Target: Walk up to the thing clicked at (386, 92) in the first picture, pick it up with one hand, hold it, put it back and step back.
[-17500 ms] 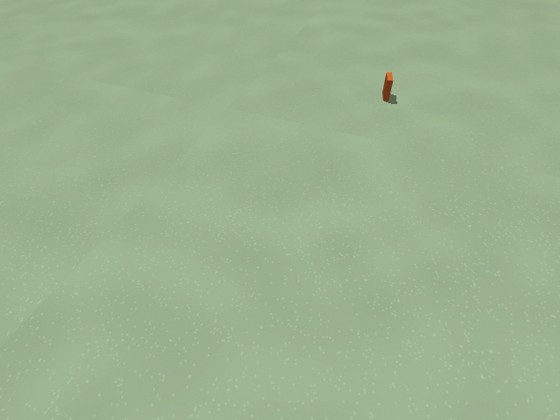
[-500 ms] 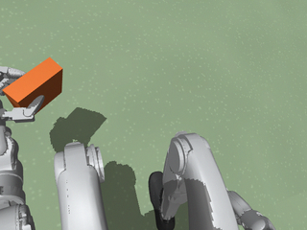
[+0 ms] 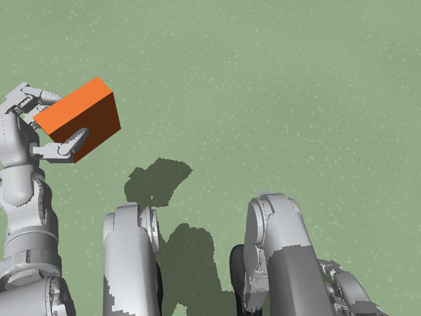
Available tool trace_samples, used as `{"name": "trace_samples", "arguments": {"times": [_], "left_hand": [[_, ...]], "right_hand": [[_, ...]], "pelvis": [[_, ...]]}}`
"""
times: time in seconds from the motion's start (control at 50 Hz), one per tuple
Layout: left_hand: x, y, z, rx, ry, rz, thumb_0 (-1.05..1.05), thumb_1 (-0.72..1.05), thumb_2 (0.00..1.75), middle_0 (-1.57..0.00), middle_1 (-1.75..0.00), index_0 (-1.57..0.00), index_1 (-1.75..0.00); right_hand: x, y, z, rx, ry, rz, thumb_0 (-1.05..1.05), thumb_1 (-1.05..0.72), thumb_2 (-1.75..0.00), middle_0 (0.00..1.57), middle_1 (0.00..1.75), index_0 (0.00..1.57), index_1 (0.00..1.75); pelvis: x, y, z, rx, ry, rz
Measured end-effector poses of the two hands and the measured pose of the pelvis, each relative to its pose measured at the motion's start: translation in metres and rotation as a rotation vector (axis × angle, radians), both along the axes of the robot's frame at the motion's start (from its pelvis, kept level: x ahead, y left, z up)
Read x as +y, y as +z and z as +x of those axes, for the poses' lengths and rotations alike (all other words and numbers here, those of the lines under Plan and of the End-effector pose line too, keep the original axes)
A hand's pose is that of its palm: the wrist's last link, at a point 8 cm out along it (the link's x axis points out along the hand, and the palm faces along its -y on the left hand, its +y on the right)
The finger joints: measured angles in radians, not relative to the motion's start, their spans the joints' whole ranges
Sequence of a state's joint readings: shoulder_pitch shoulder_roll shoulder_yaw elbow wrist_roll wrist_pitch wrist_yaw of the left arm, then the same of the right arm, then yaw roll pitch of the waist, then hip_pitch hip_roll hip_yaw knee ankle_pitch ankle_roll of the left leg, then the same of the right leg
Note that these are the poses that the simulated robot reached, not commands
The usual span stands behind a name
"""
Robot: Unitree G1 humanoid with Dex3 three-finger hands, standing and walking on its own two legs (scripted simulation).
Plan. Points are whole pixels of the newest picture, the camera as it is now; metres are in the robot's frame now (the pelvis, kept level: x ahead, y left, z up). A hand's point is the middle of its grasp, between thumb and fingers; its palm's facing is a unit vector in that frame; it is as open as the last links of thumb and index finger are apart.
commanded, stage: settle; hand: left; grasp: from the side
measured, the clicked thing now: (85, 124) +0.47 +0.24 -0.06
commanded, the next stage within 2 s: lift in 0.66 s
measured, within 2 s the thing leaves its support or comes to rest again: neither
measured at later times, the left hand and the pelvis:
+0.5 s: hand (52, 125) +0.43 +0.26 +0.00, palm faces +0.24 -0.97 -0.07, open 8.3 cm; pelvis -0.01 +0.00 +0.03, yaw +2 degrees
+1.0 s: hand (43, 115) +0.43 +0.26 +0.04, palm faces +0.23 -0.97 -0.05, open 8.4 cm; pelvis +0.00 +0.00 +0.04, yaw +3 degrees
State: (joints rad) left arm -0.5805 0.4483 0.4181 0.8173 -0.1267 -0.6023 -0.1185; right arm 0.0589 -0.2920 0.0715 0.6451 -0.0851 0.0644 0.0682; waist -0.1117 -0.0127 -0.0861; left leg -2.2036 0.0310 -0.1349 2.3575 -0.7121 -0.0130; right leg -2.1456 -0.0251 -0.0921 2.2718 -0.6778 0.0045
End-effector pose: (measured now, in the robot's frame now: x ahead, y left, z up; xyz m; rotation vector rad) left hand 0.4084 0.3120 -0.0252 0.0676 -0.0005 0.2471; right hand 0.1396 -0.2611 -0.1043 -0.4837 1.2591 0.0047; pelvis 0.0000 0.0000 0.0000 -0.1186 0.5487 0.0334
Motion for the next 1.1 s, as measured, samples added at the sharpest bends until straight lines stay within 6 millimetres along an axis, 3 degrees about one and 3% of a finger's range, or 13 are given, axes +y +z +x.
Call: {"name": "trace_samples", "arguments": {"times": [0.18, 0.66, 0.9, 1.1], "left_hand": [[-0.003, 0.017, -0.002, 0.005, 0.003, -0.007, 0.00, -0.27, 1.05, -0.89, -1.17, -0.90, -1.17], [-0.007, 0.040, -0.007, 0.001, 0.009, -0.011, 0.00, -0.37, 1.15, -0.92, -1.26, -0.92, -1.26], [-0.006, 0.049, -0.006, 0.002, 0.004, -0.014, 0.00, -0.39, 1.16, -0.93, -1.28, -0.93, -1.27], [-0.008, 0.076, -0.015, -0.007, -0.028, -0.023, 0.00, -0.40, 1.17, -0.93, -1.28, -0.94, -1.25]], "right_hand": [[0.000, 0.013, 0.005, -0.032, -0.010, -0.001, 0.00, -0.88, -0.89, 0.20, 0.30, 0.21, 0.30], [0.004, 0.027, -0.017, -0.024, -0.049, 0.018, 0.00, -0.88, -0.90, 0.20, 0.30, 0.20, 0.30], [0.004, 0.035, -0.014, -0.031, -0.054, 0.019, 0.00, -0.89, -0.90, 0.20, 0.30, 0.20, 0.30], [0.005, 0.048, -0.006, -0.068, -0.068, 0.041, 0.00, -0.90, -0.90, 0.20, 0.30, 0.20, 0.30]], "pelvis": [[0.000, 0.014, -0.002, 0.008, 0.007, 0.010], [0.001, 0.030, -0.007, 0.006, 0.017, 0.026], [0.002, 0.039, -0.005, 0.014, 0.022, 0.028], [0.000, 0.054, -0.004, 0.014, 0.025, 0.037]]}}
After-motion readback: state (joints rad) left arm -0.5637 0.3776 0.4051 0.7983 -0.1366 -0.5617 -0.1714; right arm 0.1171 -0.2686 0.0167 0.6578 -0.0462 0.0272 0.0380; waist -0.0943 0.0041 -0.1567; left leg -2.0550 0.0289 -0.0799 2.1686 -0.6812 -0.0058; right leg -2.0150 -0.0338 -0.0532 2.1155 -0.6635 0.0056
